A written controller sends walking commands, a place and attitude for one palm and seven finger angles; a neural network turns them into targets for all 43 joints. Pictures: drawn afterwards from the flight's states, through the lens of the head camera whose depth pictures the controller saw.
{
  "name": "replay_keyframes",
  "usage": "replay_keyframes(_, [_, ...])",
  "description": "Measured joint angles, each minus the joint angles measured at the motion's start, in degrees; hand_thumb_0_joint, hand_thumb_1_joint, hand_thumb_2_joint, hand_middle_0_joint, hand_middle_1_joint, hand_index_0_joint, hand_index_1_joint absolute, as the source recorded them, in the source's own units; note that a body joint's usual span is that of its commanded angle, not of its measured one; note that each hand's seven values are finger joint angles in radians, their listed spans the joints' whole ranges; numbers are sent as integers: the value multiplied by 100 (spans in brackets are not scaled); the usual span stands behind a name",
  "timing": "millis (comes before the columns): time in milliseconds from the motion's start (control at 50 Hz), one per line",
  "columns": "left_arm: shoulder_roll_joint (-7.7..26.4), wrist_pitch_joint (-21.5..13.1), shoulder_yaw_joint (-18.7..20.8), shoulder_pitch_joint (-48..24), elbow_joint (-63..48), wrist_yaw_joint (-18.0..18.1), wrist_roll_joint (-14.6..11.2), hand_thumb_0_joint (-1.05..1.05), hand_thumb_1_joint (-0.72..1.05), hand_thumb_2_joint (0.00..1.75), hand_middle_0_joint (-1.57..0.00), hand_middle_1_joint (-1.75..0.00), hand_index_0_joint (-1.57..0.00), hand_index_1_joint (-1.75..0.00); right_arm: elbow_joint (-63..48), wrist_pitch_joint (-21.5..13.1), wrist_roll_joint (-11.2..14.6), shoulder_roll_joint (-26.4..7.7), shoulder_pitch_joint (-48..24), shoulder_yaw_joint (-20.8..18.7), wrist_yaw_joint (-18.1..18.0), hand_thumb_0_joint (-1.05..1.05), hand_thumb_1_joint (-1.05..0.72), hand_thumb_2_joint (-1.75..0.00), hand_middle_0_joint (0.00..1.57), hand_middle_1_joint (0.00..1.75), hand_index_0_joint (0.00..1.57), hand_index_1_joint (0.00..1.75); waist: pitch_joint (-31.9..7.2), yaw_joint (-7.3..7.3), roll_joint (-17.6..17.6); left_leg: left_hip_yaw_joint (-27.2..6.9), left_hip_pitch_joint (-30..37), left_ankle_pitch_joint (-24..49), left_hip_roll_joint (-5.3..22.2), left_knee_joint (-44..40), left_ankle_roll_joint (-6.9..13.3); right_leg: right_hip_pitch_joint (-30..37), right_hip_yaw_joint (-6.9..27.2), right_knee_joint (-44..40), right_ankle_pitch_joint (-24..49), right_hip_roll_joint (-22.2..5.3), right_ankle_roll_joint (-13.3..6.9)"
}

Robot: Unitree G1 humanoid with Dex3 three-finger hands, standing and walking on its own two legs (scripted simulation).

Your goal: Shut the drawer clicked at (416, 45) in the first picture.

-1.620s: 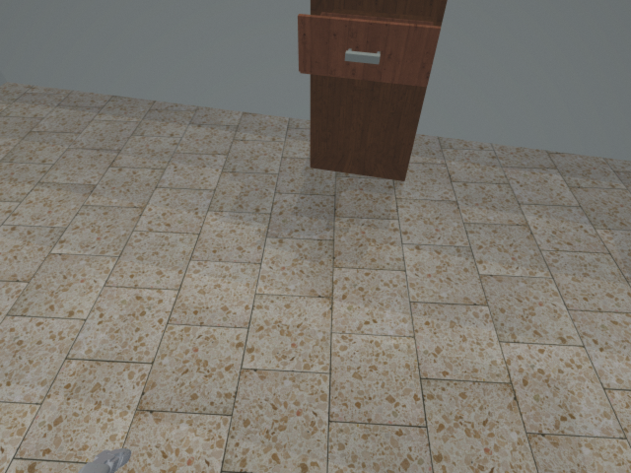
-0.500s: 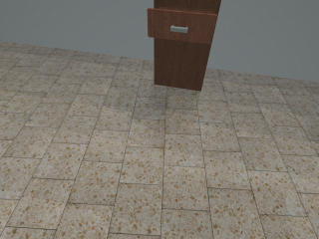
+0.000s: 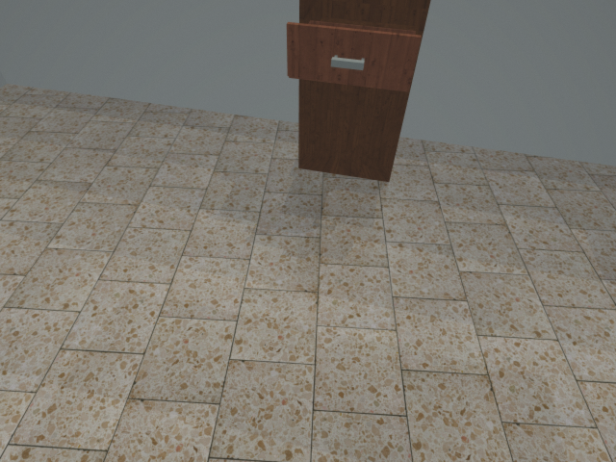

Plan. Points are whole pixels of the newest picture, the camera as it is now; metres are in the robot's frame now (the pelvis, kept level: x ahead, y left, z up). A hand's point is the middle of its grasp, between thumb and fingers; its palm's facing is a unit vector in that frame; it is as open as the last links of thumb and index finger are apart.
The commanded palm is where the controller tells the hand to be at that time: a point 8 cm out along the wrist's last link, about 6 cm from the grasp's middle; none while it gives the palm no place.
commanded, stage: walk to a spot facing it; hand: left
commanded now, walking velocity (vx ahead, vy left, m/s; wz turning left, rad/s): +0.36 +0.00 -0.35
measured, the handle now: (348, 61) +1.35 -0.05 -0.04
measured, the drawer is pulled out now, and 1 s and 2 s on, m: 0.30 0.30 0.30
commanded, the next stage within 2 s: turn to face it in 1.84 s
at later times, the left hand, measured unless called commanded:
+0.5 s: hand out of the picture +0.02 +0.17 -0.18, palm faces -0.01 -0.99 -0.12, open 7.4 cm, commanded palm none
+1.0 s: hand (245, 278) +0.50 +0.17 -0.17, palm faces -0.34 -0.92 -0.17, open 7.4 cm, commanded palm none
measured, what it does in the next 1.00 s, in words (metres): walks ahead, turning right: left foot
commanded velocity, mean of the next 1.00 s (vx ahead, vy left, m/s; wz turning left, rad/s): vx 0.37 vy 0.00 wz -0.28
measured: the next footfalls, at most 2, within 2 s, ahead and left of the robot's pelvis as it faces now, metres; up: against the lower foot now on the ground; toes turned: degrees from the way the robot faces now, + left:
left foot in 0.56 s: +0.30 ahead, +0.13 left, +0.00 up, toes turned -1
right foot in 1.12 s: +0.49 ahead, -0.15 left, +0.00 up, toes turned -29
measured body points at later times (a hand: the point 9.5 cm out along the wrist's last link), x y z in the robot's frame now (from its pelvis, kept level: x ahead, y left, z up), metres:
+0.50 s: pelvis +0.13 +0.02 -0.02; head +0.16 +0.04 +0.43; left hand +0.03 +0.22 -0.17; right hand +0.18 -0.23 -0.15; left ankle +0.21 +0.12 -0.72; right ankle +0.00 -0.12 -0.75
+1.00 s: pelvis +0.34 +0.03 -0.01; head +0.36 +0.03 +0.44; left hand +0.52 +0.22 -0.15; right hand +0.17 -0.14 -0.15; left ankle +0.26 +0.13 -0.75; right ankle +0.41 -0.14 -0.70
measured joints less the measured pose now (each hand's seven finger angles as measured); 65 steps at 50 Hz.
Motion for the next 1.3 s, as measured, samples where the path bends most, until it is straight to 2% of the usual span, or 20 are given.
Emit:
replay_keyframes(120, [-281,112,37,571,-14,-112,60,1,91,90,-20,-30,-20,-30,-49,63,-58,302,424,-17,52,0,-91,-90,20,30,20,29,-245,44,2,200,-75,-537,87,453,32,-203,179,577,-661,90,-88])
replay_keyframes(260, [-689,-14,119,1224,9,-175,79,1,91,90,-20,-30,-20,-30,-11,-15,-23,593,1093,-109,44,0,-91,-90,20,30,20,30,-193,25,76,320,-158,-1226,286,1253,-59,-311,250,1261,-1071,259,-132])
replay_keyframes(300, [-814,-128,144,1342,15,-140,76,1,91,90,-20,-30,-20,-30,56,8,-15,632,1233,-135,33,0,-91,-90,20,30,20,29,-176,21,143,309,-448,-1494,354,1954,-21,-235,158,1264,-1212,314,-176])
replay_keyframes(380, [-1025,-329,177,1675,26,10,94,1,91,90,-20,-30,-20,-30,77,51,-31,710,1094,-162,41,1,-91,-90,20,30,20,29,-26,237,35,393,-1335,-1828,282,3490,-27,158,282,800,-1152,279,-200])
replay_keyframes(440, [-1129,-305,174,1934,167,45,126,1,91,90,-20,-30,-20,-30,-161,0,0,749,745,-211,83,1,-91,-90,20,30,20,29,63,292,-77,424,-1829,-1637,343,3245,-37,449,482,419,-1094,203,-121])
replay_keyframes(520, [-1154,-220,198,2106,409,2,101,1,91,90,-20,-30,-20,-30,-556,-173,37,832,282,-235,133,1,-91,-90,20,30,20,29,146,216,-193,461,-1945,-633,405,2084,-38,792,654,227,-1262,67,70])
replay_keyframes(560, [-1133,-193,241,2141,474,-19,65,1,91,90,-20,-30,-20,-30,-713,-341,27,862,150,-227,103,1,-91,-90,20,30,20,29,182,158,-227,549,-1712,-181,377,1589,34,735,717,752,-1608,20,75])
replay_keyframes(620, [-1012,-79,309,1895,475,-20,39,1,91,90,-20,-30,-20,-30,-782,-469,-32,996,99,-216,37,0,-91,-90,20,30,20,29,228,148,-297,851,-1488,-501,396,1930,259,-213,530,3240,-1742,33,-178])
replay_keyframes(660, [-890,-59,367,1643,371,-15,73,1,91,90,-20,-30,-20,-30,-733,-447,-48,1088,249,-200,3,0,-91,-90,20,30,20,29,158,113,-286,991,-1136,-590,392,1647,298,-881,199,4381,-1351,-19,-248])
replay_keyframes(720, [-718,-72,455,1201,62,-40,118,1,91,90,-20,-30,-20,-30,-593,-477,-9,1140,563,-305,-123,-1,-94,-89,20,30,20,30,59,77,-280,1151,-638,-482,317,1025,316,-1699,-137,4876,-768,-178,-231])
replay_keyframes(800, [-623,-60,531,685,-343,-75,141,1,92,90,-19,-30,-19,-30,-332,-487,-27,1013,999,-313,-129,-2,-96,-89,20,30,20,30,-50,47,-291,1387,-80,-410,166,323,351,-2471,-219,4700,-68,-369,-121])
replay_keyframes(880, [-636,-2,544,263,-555,-125,145,1,92,90,-19,-30,-19,-30,-87,-474,-22,1008,1436,-287,-133,-1,-94,-90,20,30,20,29,-27,-45,-270,1568,405,-485,47,-117,328,-2852,-214,4185,370,-509,-37])
replay_keyframes(980, [-755,60,456,-159,-633,-185,127,1,92,90,-19,-30,-19,-30,141,-451,-60,1108,1883,-227,-128,0,-92,-90,20,30,20,29,186,-268,-161,1737,960,-743,49,-389,215,-2685,-486,2744,492,-552,-101])
replay_keyframes(1080, [-936,23,349,-478,-685,-201,107,1,92,90,-19,-30,-19,-30,345,-372,-91,1216,2224,-175,-102,0,-91,-90,20,30,20,29,420,-495,-12,1880,1346,-1254,235,-225,-25,-2186,-816,1709,56,-290,-384])
replay_keyframes(1120, [-987,-95,311,-495,-724,-207,121,1,91,90,-19,-30,-19,-30,450,-314,-76,1272,2359,-160,-83,0,-91,-90,20,30,20,29,452,-497,28,1891,1286,-1606,431,406,-114,-1760,-937,1303,19,-115,-535])
replay_keyframes(1140, [-993,-193,309,-479,-729,-200,132,1,91,90,-19,-30,-19,-30,503,-270,-50,1316,2391,-152,-57,0,-91,-90,20,30,20,29,462,-449,1,1852,1053,-1733,574,1158,-111,-1649,-961,1232,347,-87,-569])
replay_keyframes(1180, [-1016,-335,312,-397,-689,-150,74,1,91,90,-20,-30,-20,-30,534,-175,2,1352,2247,-148,-24,0,-91,-90,20,30,20,29,535,-389,-25,1195,208,-1766,636,3314,-70,-1563,-957,1556,25,-14,-588])
replay_keyframes(1220, [-1038,-352,301,-204,-579,-104,20,1,91,90,-20,-30,-20,-30,460,-130,26,1333,2011,-191,-14,1,-91,-90,20,30,20,29,522,-336,-38,720,-578,-1417,596,4757,1,-1231,-922,1411,-270,78,-567])
replay_keyframes(1260, [-1001,-425,448,5,-532,24,-80,-2,94,90,-20,-30,-20,-30,293,-115,-1,1284,1723,-238,-27,1,-91,-90,20,30,20,29,418,-276,-9,478,-1256,-1003,665,5174,10,-893,-895,1022,-221,168,-487])
replay_keyframes(1300, [-887,-444,449,183,-425,63,-22,-3,96,90,-20,-30,-20,-30,76,-114,-40,1202,1401,-281,-37,1,-91,-90,20,30,20,29,304,-258,53,364,-1795,-732,779,4992,-25,-605,-869,656,-167,235,-488])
